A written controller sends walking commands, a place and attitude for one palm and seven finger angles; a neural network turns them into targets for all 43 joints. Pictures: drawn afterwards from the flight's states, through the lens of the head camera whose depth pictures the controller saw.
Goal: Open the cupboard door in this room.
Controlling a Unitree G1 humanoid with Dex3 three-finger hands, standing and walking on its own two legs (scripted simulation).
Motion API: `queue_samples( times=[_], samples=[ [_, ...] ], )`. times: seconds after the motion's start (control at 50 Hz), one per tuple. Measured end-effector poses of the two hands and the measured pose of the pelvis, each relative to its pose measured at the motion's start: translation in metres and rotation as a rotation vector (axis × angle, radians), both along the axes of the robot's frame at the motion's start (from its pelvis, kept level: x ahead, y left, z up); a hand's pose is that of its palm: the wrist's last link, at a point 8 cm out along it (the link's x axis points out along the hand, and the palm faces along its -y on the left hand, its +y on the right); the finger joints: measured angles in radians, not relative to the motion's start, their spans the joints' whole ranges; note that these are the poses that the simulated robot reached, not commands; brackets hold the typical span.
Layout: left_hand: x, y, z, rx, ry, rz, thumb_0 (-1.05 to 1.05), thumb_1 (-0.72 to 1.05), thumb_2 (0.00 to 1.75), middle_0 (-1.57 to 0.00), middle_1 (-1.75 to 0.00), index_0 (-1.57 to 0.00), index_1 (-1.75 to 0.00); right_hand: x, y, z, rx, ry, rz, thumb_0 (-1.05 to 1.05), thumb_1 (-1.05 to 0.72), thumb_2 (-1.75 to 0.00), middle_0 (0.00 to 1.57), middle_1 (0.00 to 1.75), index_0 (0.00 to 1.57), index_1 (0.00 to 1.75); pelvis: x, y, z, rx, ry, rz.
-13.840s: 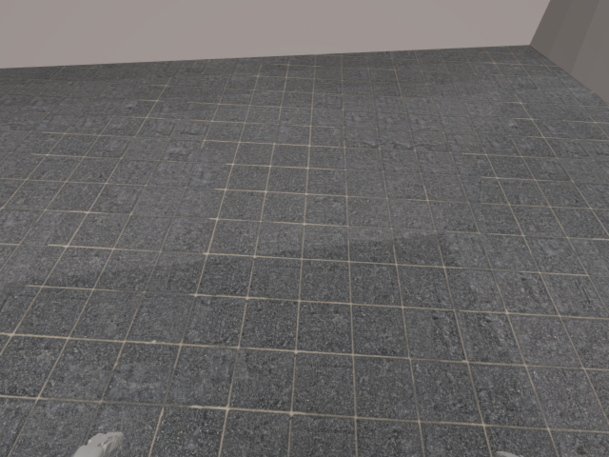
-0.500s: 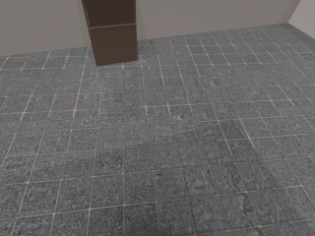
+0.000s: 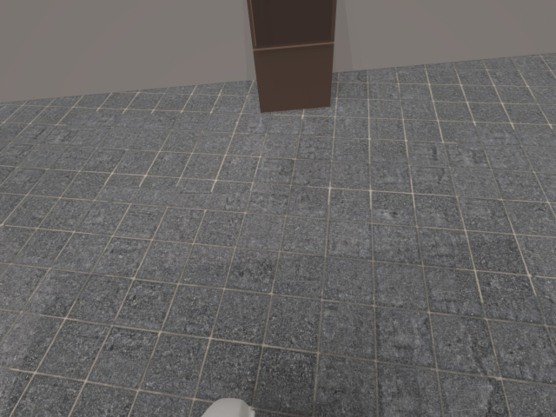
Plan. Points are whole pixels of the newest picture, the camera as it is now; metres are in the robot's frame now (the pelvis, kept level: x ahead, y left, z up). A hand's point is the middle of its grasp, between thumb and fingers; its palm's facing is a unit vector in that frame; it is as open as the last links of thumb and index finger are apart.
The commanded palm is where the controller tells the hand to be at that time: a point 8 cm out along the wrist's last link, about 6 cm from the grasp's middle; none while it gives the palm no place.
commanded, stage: turn or walk to find it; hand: left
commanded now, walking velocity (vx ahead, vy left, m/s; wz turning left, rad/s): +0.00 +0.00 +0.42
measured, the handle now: out of the picture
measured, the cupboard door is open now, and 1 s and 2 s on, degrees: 0 0 0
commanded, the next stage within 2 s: stand and wait in 0.48 s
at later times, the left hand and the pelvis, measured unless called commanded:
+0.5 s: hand out of the picture -0.01 +0.26 -0.17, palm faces +0.24 -0.93 -0.26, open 7.4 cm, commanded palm none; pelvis -0.02 +0.03 +0.00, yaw +11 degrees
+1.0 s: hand out of the picture -0.05 +0.15 -0.16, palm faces +0.31 -0.92 -0.25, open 7.3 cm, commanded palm none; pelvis -0.02 -0.04 +0.00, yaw +17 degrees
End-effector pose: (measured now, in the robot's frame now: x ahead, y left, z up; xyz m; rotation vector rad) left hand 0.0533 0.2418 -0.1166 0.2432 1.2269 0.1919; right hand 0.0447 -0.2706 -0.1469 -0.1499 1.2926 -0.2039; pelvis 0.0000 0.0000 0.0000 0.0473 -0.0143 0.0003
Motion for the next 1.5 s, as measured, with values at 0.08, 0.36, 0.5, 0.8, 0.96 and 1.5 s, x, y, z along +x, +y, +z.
queue_samples(
  times=[0.08, 0.36, 0.5, 0.8, 0.96, 1.5],
  samples=[
    [-0.037, 0.004, -0.008, -0.019, 0.058, 0.064, 0.00, 0.90, 0.90, -0.20, -0.30, -0.20, -0.30, 0.019, 0.008, 0.003, -0.011, 0.014, 0.073, 0.01, -0.91, -0.90, 0.20, 0.30, 0.20, 0.30, -0.003, 0.003, -0.001, -0.003, 0.005, 0.039],
    [-0.114, 0.057, -0.034, -0.057, 0.179, 0.252, 0.00, 0.91, 0.90, -0.20, -0.30, -0.20, -0.30, 0.085, 0.091, 0.023, -0.023, -0.130, 0.292, 0.01, -0.91, -0.90, 0.20, 0.30, 0.20, 0.30, -0.015, 0.039, -0.005, -0.051, -0.004, 0.154],
    [-0.078, 0.060, -0.019, -0.030, 0.032, 0.249, 0.00, 0.91, 0.90, -0.20, -0.30, -0.19, -0.30, 0.072, 0.091, 0.020, 0.012, -0.108, 0.302, 0.01, -0.90, -0.90, 0.21, 0.30, 0.20, 0.30, -0.020, 0.031, 0.000, -0.048, -0.005, 0.199],
    [-0.067, -0.025, 0.002, -0.008, -0.046, 0.242, 0.00, 0.90, 0.90, -0.20, -0.30, -0.20, -0.30, 0.026, 0.017, -0.014, 0.062, 0.047, 0.255, 0.01, -0.91, -0.90, 0.20, 0.30, 0.20, 0.30, -0.017, -0.025, -0.002, 0.007, -0.019, 0.257],
    [-0.109, -0.045, -0.006, -0.040, 0.054, 0.309, 0.00, 0.92, 0.90, -0.20, -0.30, -0.20, -0.30, 0.003, 0.003, -0.008, 0.036, 0.142, 0.272, 0.01, -0.91, -0.90, 0.20, 0.30, 0.20, 0.30, -0.019, -0.036, 0.002, -0.009, -0.002, 0.279],
    [-0.188, -0.051, -0.024, -0.064, 0.106, 0.450, 0.00, 0.91, 0.90, -0.20, -0.30, -0.19, -0.30, 0.051, 0.055, -0.006, 0.063, -0.050, 0.450, 0.01, -0.91, -0.90, 0.21, 0.30, 0.20, 0.30, -0.052, -0.034, -0.007, -0.017, -0.018, 0.385]
  ],
)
